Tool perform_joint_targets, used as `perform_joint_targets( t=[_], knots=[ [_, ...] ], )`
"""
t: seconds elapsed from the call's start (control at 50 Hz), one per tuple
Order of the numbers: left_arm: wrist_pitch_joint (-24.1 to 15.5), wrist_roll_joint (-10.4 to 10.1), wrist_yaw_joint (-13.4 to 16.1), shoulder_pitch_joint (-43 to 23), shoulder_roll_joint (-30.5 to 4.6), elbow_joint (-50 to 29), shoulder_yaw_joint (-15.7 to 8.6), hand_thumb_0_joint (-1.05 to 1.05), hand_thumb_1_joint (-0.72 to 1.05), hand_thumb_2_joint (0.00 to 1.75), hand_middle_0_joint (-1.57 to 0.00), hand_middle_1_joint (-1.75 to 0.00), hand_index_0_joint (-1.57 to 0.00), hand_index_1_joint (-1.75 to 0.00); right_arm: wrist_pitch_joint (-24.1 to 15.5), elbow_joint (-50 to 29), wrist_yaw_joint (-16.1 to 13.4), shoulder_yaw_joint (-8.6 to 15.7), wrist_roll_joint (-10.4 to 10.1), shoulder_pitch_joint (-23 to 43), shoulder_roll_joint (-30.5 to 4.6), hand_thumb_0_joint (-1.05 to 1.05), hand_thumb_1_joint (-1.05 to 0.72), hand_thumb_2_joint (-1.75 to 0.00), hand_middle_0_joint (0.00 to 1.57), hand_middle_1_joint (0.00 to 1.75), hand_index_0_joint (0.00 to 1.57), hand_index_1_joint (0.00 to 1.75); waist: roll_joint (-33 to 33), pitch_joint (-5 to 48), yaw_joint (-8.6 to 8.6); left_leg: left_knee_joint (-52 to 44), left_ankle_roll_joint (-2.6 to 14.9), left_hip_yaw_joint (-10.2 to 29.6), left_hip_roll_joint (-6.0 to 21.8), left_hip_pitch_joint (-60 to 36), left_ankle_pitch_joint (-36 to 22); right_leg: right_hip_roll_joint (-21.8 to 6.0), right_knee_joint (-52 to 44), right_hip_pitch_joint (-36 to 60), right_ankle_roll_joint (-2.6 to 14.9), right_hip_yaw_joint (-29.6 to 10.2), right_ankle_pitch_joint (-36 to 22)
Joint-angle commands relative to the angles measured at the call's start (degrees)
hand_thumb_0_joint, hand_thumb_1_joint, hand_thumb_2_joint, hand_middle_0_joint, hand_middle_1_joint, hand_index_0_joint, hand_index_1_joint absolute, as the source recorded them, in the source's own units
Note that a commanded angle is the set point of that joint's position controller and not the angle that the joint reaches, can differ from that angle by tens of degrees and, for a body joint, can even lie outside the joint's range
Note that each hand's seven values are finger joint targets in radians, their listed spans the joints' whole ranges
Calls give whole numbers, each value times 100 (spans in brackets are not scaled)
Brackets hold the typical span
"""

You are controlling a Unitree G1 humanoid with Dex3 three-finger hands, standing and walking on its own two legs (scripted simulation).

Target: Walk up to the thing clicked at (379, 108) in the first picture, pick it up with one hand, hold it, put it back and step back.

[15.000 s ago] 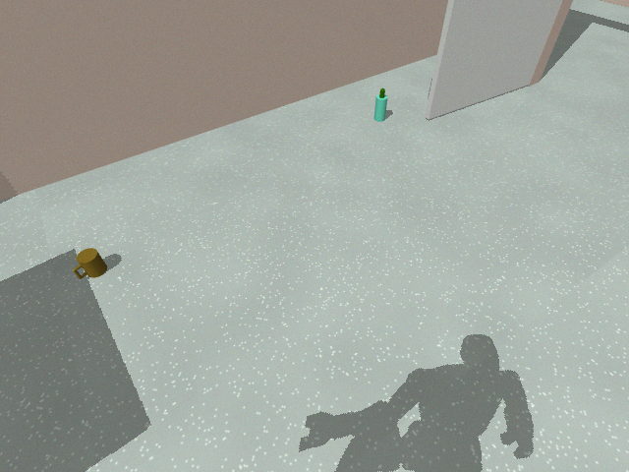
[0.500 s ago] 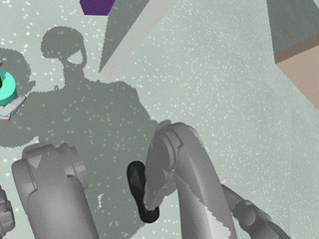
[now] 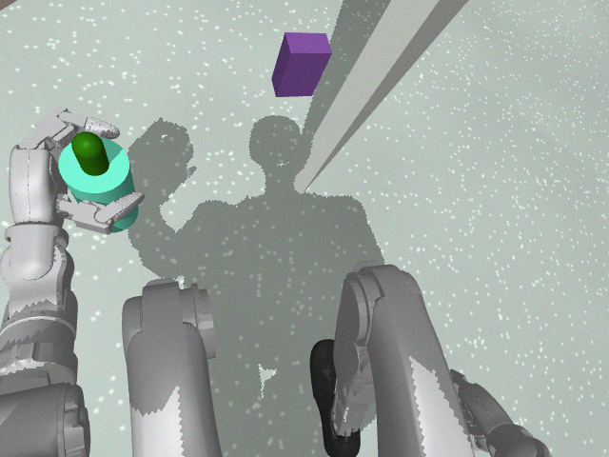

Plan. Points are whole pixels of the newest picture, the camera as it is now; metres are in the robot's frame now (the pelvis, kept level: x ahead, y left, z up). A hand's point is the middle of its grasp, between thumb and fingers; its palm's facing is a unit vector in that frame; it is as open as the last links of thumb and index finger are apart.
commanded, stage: settle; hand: left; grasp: from the side
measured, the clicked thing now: (101, 181) +0.44 +0.25 -0.07
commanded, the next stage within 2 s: lift in 0.94 s
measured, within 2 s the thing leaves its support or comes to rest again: neither
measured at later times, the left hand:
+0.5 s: hand (101, 145) +0.45 +0.24 +0.00, palm faces +0.11 -0.99 -0.06, open 9.8 cm
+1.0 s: hand (91, 130) +0.45 +0.24 +0.03, palm faces +0.13 -0.99 -0.04, open 9.9 cm
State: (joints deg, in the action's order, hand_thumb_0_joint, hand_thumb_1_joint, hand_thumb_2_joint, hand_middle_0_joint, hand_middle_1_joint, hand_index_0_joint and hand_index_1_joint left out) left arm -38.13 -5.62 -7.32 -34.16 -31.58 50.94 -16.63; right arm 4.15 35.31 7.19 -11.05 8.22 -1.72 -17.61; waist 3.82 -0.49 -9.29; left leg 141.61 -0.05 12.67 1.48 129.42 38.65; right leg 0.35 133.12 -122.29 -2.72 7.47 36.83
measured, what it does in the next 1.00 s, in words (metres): rises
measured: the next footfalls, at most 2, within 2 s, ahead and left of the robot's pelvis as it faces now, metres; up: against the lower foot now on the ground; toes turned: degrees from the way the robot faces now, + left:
none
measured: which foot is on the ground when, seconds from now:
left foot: down 0.00-1.00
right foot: down 0.00-1.00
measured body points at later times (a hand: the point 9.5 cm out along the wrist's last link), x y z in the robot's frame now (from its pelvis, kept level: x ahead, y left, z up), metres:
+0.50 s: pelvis +0.01 -0.01 +0.03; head +0.21 +0.06 +0.43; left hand +0.44 +0.29 +0.01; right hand +0.16 -0.27 -0.08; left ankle +0.08 +0.13 -0.29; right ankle +0.12 -0.13 -0.29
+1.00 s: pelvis +0.01 -0.01 +0.05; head +0.21 +0.06 +0.45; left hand +0.44 +0.30 +0.03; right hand +0.15 -0.26 -0.07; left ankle +0.08 +0.13 -0.29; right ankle +0.12 -0.13 -0.29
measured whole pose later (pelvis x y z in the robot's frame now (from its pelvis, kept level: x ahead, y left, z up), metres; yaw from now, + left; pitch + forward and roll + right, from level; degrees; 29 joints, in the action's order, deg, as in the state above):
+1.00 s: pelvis +0.01 -0.01 +0.05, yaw +6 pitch +32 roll -6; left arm -32.3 -5.9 -13.3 -38.8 -24.4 52.2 -20.6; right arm 1.7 37.8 3.5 -3.1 4.2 -6.4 -15.9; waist 0.2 6.7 -7.8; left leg 129.9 -0.8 6.2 1.8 123.6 38.8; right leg -1.1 126.6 -120.2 -1.4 2.6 38.6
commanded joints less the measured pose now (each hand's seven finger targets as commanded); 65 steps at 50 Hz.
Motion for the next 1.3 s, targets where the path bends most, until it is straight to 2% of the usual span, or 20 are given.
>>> perform_joint_targets(
  t=[0.0,0.12,0.14,0.2,0.3,0.4,0.42,0.44,0.6,0.62,0.68,0.82,0.86,0.88,0.94,0.96,0.98,1.08,1.14,1.28],
  knots=[
    [-306,-145,-100,-2068,-883,-1584,-248,0,20,120,-125,-136,-125,-137,-60,-212,-194,752,-140,-605,-1496,0,-89,-90,20,30,20,30,-2069,3721,-91,-2007,56,-530,-8,-2600,-172,232,-1161,1426,510,323,-606],
    [-142,-206,-300,-2079,-849,-1598,-395,0,17,121,-125,-137,-125,-139,-94,-166,-274,886,-240,-779,-1356,0,-90,-90,20,30,20,30,-1718,4118,-28,-1992,112,-722,-42,-2613,-504,187,-1340,1839,473,154,-822],
    [-106,-212,-346,-2037,-653,-1566,-274,0,17,122,-127,-138,-126,-140,-99,-177,-283,903,-251,-774,-1320,0,-90,-90,20,30,20,30,-1672,4126,-40,-2016,113,-736,-39,-2633,-562,175,-1370,1852,468,140,-869],
    [-54,-252,-408,-2079,-795,-1625,-494,0,13,123,-128,-139,-127,-141,-112,-175,-313,952,-303,-835,-1292,0,-90,-90,20,30,20,30,-1612,4228,60,-2118,114,-772,-45,-2695,-516,154,-1435,1876,477,97,-754],
    [45,-291,-514,-2180,-689,-1674,-556,0,11,124,-129,-141,-128,-142,-148,-145,-361,1029,-349,-950,-1219,0,-90,-90,20,30,20,30,-1531,4442,81,-2126,124,-858,-38,-2831,-784,122,-1528,2030,469,1,-984],
    [107,-261,-600,-2143,-624,-1511,-557,0,13,125,-130,-141,-130,-143,-197,-133,-402,1101,-355,-999,-1145,0,-90,-90,20,30,20,30,-1303,4386,97,-2181,174,-955,-49,-2625,-599,111,-1748,2245,436,-115,-808],
    [113,-269,-578,-2087,-755,-1402,-710,0,8,125,-132,-143,-131,-144,-190,-119,-418,1137,-376,-997,-1178,0,-90,-90,20,30,20,30,-1247,4310,157,-2239,179,-947,-43,-2615,-425,111,-1783,2142,445,-122,-611],
    [84,-277,-591,-2270,-616,-1601,-549,0,8,127,-132,-143,-131,-145,-203,-155,-416,1140,-367,-973,-1140,0,-90,-90,20,30,20,30,-1329,4319,107,-2273,177,-967,-52,-2592,-352,110,-1828,2197,446,-136,-534],
    [129,-230,-622,-2199,-696,-1396,-726,0,10,129,-136,-146,-135,-148,-272,-64,-463,1193,-389,-1130,-1108,0,-90,-90,20,30,20,30,-1322,4608,190,-2401,149,-971,-46,-2997,-836,79,-1830,2297,465,-170,-947],
    [132,-227,-633,-2217,-548,-1440,-631,0,10,130,-135,-146,-134,-148,-278,-68,-458,1194,-381,-1158,-1076,0,-90,-90,20,30,20,30,-1355,4577,155,-2394,144,-988,-42,-3005,-917,80,-1838,2296,463,-174,-1031],
    [88,-218,-605,-2487,-495,-1529,-580,0,9,131,-135,-147,-135,-149,-304,-51,-470,1220,-372,-1119,-1091,0,-90,-90,20,30,20,30,-1443,4390,117,-2520,145,-962,-46,-3007,-591,69,-1905,2106,484,-152,-722],
    [97,-197,-620,-2500,-408,-1419,-575,0,11,134,-136,-148,-135,-150,-347,-60,-469,1239,-401,-1166,-1074,0,-90,-90,20,30,20,30,-1532,4512,124,-2675,107,-931,-54,-3361,-714,45,-1900,2009,510,-130,-776],
    [96,-154,-585,-2483,-563,-1339,-650,0,8,135,-136,-148,-136,-151,-343,-50,-477,1256,-402,-1174,-1069,0,-90,-90,20,30,20,30,-1474,4473,192,-2715,122,-957,-66,-3277,-574,44,-1964,2027,510,-160,-637],
    [82,-155,-591,-2551,-393,-1427,-519,0,10,135,-135,-148,-134,-150,-360,-86,-467,1239,-406,-1126,-1026,0,-90,-90,20,30,20,30,-1511,4446,141,-2771,119,-938,-68,-3297,-538,43,-1954,2017,509,-143,-609],
    [72,-174,-591,-2604,-386,-1368,-538,0,12,136,-135,-147,-134,-150,-380,-53,-469,1237,-413,-1178,-1033,0,-89,-90,20,30,20,30,-1465,4474,109,-2775,115,-929,-71,-3340,-632,26,-1956,2024,508,-147,-705],
    [89,-169,-577,-2450,-526,-1126,-691,0,11,136,-136,-149,-135,-151,-369,22,-479,1270,-416,-1256,-1071,0,-90,-90,20,30,20,30,-1390,4475,144,-2760,121,-952,-72,-3329,-620,35,-1996,2062,505,-174,-672],
    [58,-167,-599,-2581,-405,-1321,-548,0,11,137,-136,-148,-135,-151,-375,-3,-475,1247,-403,-1202,-1038,0,-89,-90,20,30,20,30,-1502,4489,119,-2753,112,-962,-75,-3379,-714,19,-1962,2018,509,-173,-756],
    [107,-149,-597,-2377,-481,-1077,-673,0,5,126,-138,-152,-141,-152,-388,22,-481,1285,-404,-1276,-1012,0,-94,-91,20,30,20,30,-1266,4630,202,-2741,150,-1045,-90,-3304,-735,27,-2102,2323,479,-245,-779],
    [88,-140,-684,-2468,-428,-1311,-578,0,5,126,-139,-153,-141,-152,-393,20,-484,1315,-416,-1275,-1017,0,-94,-91,20,30,20,30,-1535,4620,210,-2922,107,-1021,-88,-3555,-605,20,-2131,2150,517,-230,-635],
    [252,-415,-946,-2195,-431,-1562,-641,0,6,126,-137,-151,-140,-150,-452,-10,-551,1361,-567,-1295,-974,0,-94,-90,20,30,20,30,-1219,4706,220,-3105,165,-1053,-107,-3506,-528,0,-2393,2526,492,-303,-570]
  ],
)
